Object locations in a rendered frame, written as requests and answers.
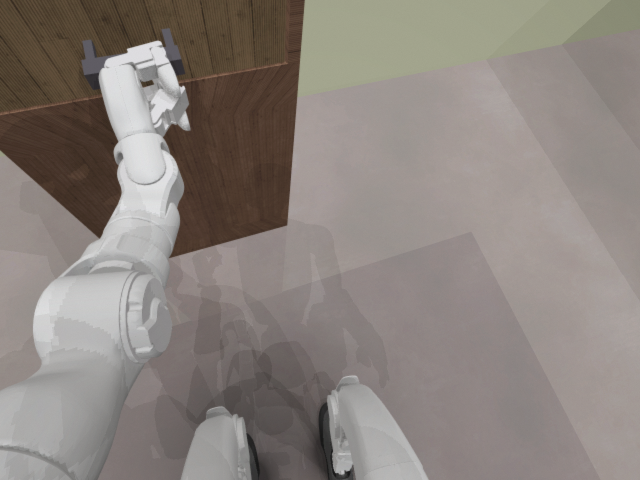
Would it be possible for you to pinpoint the right robot thigh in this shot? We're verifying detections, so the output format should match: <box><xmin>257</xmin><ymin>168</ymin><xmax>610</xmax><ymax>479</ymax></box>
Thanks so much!
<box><xmin>327</xmin><ymin>384</ymin><xmax>429</xmax><ymax>480</ymax></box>

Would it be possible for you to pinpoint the drawer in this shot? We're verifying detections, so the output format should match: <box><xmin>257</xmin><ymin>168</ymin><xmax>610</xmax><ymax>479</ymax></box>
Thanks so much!
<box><xmin>0</xmin><ymin>0</ymin><xmax>287</xmax><ymax>112</ymax></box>

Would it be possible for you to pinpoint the robot thigh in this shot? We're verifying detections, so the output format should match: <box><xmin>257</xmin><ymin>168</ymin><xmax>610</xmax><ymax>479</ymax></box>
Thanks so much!
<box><xmin>327</xmin><ymin>384</ymin><xmax>429</xmax><ymax>480</ymax></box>
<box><xmin>181</xmin><ymin>414</ymin><xmax>250</xmax><ymax>480</ymax></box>

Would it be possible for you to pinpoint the robot left upper arm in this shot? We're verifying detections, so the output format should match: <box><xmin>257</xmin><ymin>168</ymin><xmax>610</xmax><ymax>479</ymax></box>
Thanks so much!
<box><xmin>0</xmin><ymin>270</ymin><xmax>172</xmax><ymax>480</ymax></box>

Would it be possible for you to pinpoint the cabinet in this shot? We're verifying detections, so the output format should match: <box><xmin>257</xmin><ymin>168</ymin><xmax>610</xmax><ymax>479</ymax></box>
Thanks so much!
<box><xmin>0</xmin><ymin>0</ymin><xmax>305</xmax><ymax>258</ymax></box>

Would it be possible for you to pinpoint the left robot thigh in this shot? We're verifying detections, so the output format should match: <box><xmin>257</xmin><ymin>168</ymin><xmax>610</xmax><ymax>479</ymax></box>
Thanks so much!
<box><xmin>181</xmin><ymin>414</ymin><xmax>250</xmax><ymax>480</ymax></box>

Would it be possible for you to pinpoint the robot left forearm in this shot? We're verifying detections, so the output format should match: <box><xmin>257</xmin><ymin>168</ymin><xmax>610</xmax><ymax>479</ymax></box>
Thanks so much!
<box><xmin>33</xmin><ymin>133</ymin><xmax>184</xmax><ymax>359</ymax></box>

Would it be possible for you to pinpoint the robot left hand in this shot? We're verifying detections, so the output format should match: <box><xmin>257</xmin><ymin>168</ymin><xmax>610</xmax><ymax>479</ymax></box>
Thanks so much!
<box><xmin>99</xmin><ymin>41</ymin><xmax>191</xmax><ymax>142</ymax></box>

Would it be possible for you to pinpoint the handle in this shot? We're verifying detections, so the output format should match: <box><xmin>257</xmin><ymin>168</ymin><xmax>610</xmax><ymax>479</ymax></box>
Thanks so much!
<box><xmin>81</xmin><ymin>28</ymin><xmax>185</xmax><ymax>90</ymax></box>

